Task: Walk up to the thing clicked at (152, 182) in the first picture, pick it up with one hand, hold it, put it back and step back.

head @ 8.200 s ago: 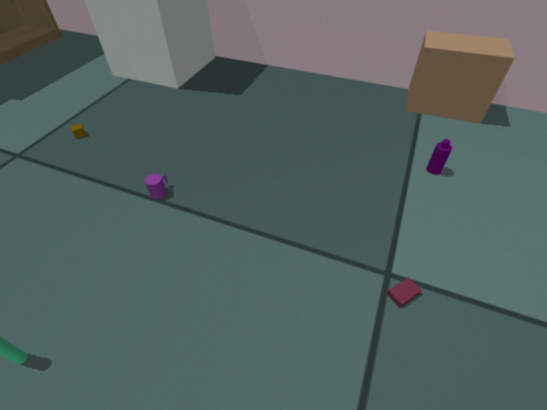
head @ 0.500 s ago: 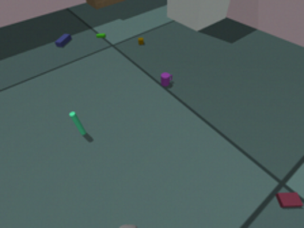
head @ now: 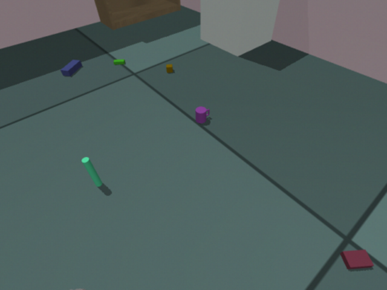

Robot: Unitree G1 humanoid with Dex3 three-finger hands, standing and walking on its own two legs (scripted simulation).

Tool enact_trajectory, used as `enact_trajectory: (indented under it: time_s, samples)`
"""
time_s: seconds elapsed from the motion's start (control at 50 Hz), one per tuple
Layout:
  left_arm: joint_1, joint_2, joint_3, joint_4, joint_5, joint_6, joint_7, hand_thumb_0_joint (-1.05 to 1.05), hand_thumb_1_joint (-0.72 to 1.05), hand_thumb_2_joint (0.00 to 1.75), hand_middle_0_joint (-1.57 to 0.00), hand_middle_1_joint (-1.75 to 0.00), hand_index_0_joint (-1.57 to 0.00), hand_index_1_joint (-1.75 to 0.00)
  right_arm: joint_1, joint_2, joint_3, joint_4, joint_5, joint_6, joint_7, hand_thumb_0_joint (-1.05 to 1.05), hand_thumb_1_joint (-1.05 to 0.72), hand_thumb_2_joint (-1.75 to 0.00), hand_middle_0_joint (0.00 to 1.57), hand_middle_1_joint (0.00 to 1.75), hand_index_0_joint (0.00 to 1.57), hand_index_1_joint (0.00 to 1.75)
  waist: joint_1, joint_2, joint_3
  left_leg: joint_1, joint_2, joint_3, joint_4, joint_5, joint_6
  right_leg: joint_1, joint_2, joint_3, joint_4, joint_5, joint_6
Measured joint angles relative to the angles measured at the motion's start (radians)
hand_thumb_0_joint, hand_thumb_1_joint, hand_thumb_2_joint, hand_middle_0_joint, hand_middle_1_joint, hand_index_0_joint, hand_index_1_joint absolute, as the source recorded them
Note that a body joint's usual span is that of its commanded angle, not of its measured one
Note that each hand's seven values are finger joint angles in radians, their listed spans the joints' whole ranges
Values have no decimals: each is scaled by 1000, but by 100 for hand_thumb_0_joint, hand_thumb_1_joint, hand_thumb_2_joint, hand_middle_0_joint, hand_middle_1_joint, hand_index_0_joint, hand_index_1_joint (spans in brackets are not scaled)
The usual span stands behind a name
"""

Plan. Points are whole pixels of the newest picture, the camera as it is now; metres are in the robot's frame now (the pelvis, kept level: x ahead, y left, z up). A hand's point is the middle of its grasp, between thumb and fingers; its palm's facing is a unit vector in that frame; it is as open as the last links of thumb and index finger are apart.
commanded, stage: walk up
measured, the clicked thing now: (202, 114) +1.50 +0.04 -0.72
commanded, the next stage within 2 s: stand in 0.04 s
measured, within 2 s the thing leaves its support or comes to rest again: neither
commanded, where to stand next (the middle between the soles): +0.05 +0.01 m, yaw +1 degrees
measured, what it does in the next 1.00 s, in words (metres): stands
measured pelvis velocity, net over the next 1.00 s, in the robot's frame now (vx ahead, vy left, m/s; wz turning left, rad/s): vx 0.00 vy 0.00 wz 0.02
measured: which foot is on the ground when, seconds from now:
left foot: down 0.00-1.00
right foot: down 0.00-1.00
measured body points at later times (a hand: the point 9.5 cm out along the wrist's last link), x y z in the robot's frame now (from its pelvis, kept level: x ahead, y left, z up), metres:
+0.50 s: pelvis +0.00 +0.00 +0.01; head +0.00 +0.00 +0.45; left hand +0.07 +0.31 -0.13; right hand +0.08 -0.30 -0.13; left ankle +0.01 +0.14 -0.74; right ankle +0.02 -0.13 -0.74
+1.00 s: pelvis +0.00 +0.00 +0.01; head +0.01 +0.00 +0.45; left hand +0.07 +0.31 -0.12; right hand +0.08 -0.30 -0.13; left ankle +0.01 +0.14 -0.74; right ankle +0.02 -0.13 -0.74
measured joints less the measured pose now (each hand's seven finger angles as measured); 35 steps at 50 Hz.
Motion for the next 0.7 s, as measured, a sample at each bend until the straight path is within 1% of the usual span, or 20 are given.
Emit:
enact_trajectory:
  time_s: [0.18,0.7]
  samples:
    - [-14,8,-6,37,10,1,-1,1,91,90,-20,-30,-21,-30,-15,3,-5,34,-6,-5,-4,0,-91,-90,20,30,20,30,-10,-14,-3,28,-6,-5,-62,34,2,32,-9,-6,-64,32,6]
    - [39,10,-12,47,12,6,-1,1,91,90,-20,-30,-21,-30,-18,12,-4,51,-5,1,-1,0,-91,-90,20,30,20,30,2,-12,-4,26,-10,-13,-80,47,4,38,-13,-15,-90,46,8]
